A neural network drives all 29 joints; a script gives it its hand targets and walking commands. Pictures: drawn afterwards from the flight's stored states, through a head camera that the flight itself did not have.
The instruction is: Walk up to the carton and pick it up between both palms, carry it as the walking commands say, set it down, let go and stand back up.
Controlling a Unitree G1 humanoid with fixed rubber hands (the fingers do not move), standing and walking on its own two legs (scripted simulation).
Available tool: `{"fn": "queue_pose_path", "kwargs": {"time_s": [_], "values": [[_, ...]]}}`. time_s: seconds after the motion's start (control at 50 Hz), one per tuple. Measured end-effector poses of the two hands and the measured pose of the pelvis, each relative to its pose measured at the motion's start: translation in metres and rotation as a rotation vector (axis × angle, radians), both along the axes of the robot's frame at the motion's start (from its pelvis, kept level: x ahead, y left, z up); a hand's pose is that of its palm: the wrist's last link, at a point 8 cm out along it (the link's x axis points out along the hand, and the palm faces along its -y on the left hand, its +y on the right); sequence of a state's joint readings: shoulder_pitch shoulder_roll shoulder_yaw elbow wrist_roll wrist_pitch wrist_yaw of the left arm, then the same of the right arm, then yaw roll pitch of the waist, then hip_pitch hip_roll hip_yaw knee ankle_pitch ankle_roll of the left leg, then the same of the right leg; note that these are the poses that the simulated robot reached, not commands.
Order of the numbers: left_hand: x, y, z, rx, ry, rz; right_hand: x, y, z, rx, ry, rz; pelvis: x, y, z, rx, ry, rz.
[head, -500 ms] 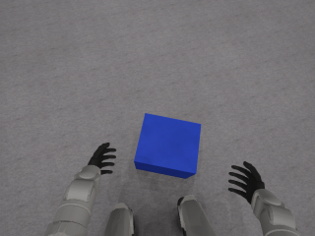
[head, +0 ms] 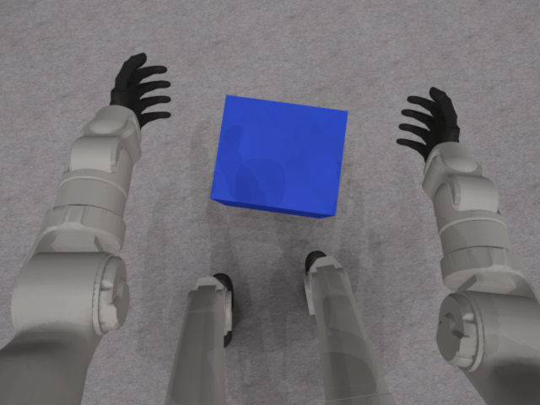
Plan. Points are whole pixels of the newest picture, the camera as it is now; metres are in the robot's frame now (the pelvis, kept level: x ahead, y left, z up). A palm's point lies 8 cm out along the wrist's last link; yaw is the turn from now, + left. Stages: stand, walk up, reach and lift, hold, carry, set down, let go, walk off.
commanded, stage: reach and lift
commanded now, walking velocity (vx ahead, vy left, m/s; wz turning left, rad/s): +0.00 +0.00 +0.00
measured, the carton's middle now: (278, 164) +0.50 -0.07 -0.52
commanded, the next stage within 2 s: none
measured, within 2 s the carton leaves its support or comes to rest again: neither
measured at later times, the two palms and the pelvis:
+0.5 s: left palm (149, 113) +0.55 +0.14 -0.18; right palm (416, 124) +0.47 -0.28 -0.18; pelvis +0.03 +0.01 +0.00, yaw +2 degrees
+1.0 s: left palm (180, 138) +0.54 +0.13 -0.32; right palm (399, 148) +0.46 -0.30 -0.31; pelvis -0.04 +0.01 -0.17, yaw +0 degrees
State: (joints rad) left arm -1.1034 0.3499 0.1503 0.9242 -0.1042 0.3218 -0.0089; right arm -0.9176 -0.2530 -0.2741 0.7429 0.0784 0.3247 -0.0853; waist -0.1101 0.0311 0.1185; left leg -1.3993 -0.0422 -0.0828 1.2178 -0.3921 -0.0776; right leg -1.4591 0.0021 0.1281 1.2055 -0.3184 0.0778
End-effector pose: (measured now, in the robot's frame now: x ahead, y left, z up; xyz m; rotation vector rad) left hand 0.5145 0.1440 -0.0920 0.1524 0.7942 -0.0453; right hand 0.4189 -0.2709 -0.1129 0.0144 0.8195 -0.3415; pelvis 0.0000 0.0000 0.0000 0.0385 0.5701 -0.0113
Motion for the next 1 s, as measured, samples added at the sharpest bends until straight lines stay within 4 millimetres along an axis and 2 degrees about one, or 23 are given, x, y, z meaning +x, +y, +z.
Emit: {"fn": "queue_pose_path", "kwargs": {"time_s": [0.1, 0.2, 0.26, 0.3, 0.36, 0.42, 0.52, 0.64, 0.72, 0.8, 0.86, 0.92, 1.0], "values": [[0.030, 0.006, -0.023, 0.007, -0.090, 0.003, 0.034, -0.018, -0.004, -0.056, -0.088, 0.027, 0.017, -0.007, 0.001, -0.005, 0.048, 0.009], [0.033, 0.017, -0.051, 0.054, -0.103, -0.012, 0.059, -0.027, -0.011, -0.090, -0.160, 0.081, 0.029, -0.011, 0.014, -0.009, 0.013, 0.014], [0.028, 0.020, -0.065, 0.068, -0.107, -0.029, 0.061, -0.027, -0.025, -0.093, -0.165, 0.106, 0.031, -0.011, 0.024, -0.014, -0.025, 0.016], [0.025, 0.018, -0.074, 0.056, -0.104, -0.036, 0.056, -0.023, -0.038, -0.075, -0.145, 0.106, 0.035, -0.010, 0.026, -0.013, 0.014, 0.020], [0.023, 0.010, -0.084, 0.010, -0.108, -0.042, 0.047, -0.010, -0.053, -0.033, -0.112, 0.094, 0.037, -0.007, 0.026, -0.014, 0.053, 0.035], [0.028, 0.002, -0.087, -0.041, -0.145, -0.041, 0.046, -0.001, -0.060, -0.024, -0.111, 0.093, 0.036, -0.002, 0.020, -0.025, 0.058, 0.053], [0.030, 0.003, -0.090, -0.046, -0.152, -0.035, 0.051, -0.007, -0.067, -0.058, -0.138, 0.086, 0.031, 0.010, -0.004, -0.049, 0.020, 0.064], [0.023, 0.018, -0.115, 0.027, -0.085, 0.002, 0.044, -0.017, -0.082, -0.024, -0.147, 0.010, 0.034, 0.019, -0.060, -0.038, 0.156, 0.041], [0.026, 0.006, -0.122, -0.014, -0.136, 0.000, 0.036, -0.018, -0.089, -0.025, -0.162, 0.006, 0.023, 0.021, -0.085, -0.041, 0.219, 0.042], [0.028, -0.012, -0.139, -0.066, -0.131, -0.002, 0.023, -0.022, -0.110, -0.014, -0.097, 0.002, 0.005, 0.020, -0.109, -0.029, 0.247, 0.029], [0.030, -0.021, -0.156, -0.064, -0.140, -0.014, 0.025, -0.026, -0.125, -0.002, -0.123, -0.015, -0.011, 0.019, -0.125, -0.033, 0.251, 0.025], [0.030, -0.019, -0.181, -0.031, -0.122, -0.010, 0.031, -0.029, -0.149, 0.014, -0.140, -0.016, -0.026, 0.017, -0.143, -0.033, 0.251, 0.020], [0.025, -0.010, -0.225, 0.001, -0.080, 0.023, 0.040, -0.027, -0.195, 0.029, -0.138, -0.003, -0.038, 0.012, -0.169, -0.016, 0.230, 0.012]]}}
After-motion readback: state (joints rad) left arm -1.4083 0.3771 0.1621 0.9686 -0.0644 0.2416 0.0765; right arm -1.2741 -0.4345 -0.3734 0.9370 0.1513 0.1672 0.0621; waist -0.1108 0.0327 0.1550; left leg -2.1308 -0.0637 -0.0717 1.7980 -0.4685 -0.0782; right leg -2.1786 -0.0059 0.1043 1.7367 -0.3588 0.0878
